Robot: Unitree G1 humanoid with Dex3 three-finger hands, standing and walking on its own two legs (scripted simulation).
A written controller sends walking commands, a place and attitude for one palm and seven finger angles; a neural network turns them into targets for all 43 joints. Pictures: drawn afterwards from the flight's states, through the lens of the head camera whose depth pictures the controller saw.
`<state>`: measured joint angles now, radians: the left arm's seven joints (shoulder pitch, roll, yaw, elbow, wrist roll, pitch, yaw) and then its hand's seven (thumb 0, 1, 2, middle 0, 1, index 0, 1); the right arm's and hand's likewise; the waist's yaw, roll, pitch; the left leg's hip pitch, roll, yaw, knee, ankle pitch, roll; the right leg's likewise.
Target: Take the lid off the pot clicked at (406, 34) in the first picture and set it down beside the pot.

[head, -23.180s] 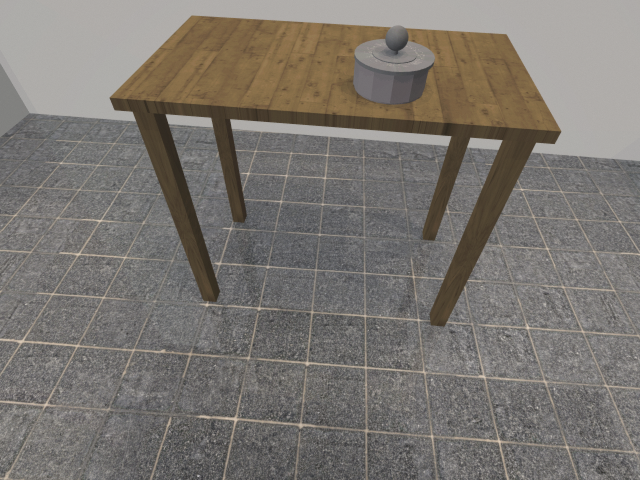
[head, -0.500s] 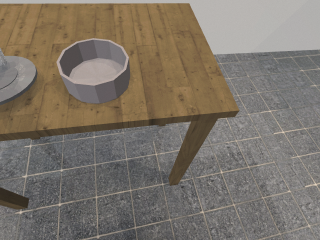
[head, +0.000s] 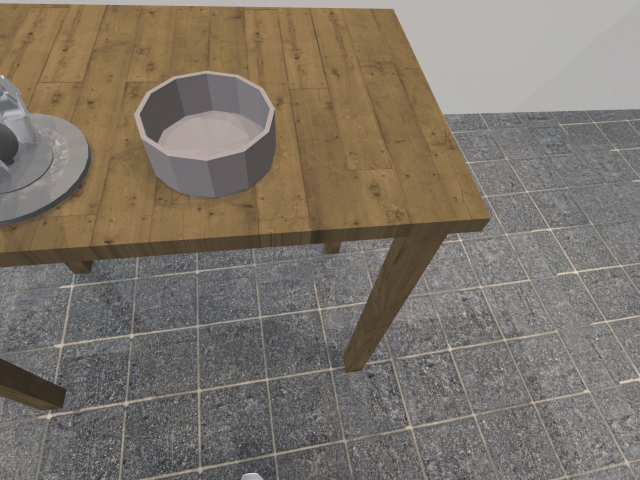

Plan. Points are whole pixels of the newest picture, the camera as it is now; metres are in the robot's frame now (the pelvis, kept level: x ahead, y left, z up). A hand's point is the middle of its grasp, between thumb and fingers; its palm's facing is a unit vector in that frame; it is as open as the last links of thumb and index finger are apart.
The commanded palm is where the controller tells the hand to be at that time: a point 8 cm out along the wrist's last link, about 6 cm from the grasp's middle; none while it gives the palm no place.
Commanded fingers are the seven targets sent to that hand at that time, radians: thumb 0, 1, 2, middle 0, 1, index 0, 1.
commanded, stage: open the fingers wide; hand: left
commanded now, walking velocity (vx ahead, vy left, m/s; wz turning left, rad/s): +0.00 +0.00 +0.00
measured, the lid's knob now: out of the picture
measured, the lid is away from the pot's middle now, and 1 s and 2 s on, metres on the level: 0.24 0.25 0.25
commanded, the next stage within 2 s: raise the empty hand in 0.96 s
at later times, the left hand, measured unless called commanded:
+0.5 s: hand out of the picture +0.45 +0.35 +0.16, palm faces -0.38 -0.10 -0.92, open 8.2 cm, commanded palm +0.48 +0.34 +0.21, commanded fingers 0.00 0.11 0.69 -0.46 -0.86 -0.45 -0.86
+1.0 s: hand out of the picture +0.46 +0.34 +0.16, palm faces -0.38 -0.11 -0.92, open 11.0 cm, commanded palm +0.48 +0.34 +0.21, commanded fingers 0.00 -0.10 0.82 -0.43 -0.71 -0.43 -0.71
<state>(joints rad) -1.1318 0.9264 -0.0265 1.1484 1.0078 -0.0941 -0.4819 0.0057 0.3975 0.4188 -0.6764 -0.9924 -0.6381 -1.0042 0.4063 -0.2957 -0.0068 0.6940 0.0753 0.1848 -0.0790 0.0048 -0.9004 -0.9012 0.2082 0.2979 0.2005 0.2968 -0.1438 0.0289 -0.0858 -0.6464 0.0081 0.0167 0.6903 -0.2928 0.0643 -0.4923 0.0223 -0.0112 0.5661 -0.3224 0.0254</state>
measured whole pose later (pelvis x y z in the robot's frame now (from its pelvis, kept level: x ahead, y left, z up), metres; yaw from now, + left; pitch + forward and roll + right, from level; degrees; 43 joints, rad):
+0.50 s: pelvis -0.01 +0.01 +0.00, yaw +1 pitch +13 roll -4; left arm -1.18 0.87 -0.10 1.16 0.99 -0.12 -0.46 0.00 0.28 0.60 -0.56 -0.94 -0.54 -0.95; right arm 0.34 -0.29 0.00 0.68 0.09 0.19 -0.08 0.00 -0.90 -0.90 0.21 0.30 0.20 0.30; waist -0.11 0.03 -0.08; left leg -0.64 -0.01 0.01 0.67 -0.26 0.08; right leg -0.48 0.01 -0.02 0.56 -0.30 0.02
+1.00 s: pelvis -0.01 +0.01 +0.00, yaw +0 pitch +13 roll -4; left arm -1.17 0.89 -0.07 1.17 1.01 -0.11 -0.45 0.00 -0.06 0.79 -0.43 -0.75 -0.42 -0.75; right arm 0.40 -0.29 -0.01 0.68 0.09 0.21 -0.08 0.01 -0.90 -0.90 0.21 0.30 0.20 0.30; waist -0.14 0.03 -0.08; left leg -0.63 -0.01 0.02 0.67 -0.28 0.08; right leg -0.48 0.01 0.00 0.56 -0.31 0.02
